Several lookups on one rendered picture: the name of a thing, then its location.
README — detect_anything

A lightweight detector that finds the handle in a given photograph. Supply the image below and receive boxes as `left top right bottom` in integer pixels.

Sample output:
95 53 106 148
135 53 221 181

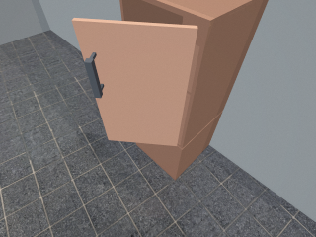
84 52 104 99

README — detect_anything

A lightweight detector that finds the cupboard door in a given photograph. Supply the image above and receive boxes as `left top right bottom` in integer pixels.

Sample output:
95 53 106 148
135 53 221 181
71 18 198 146

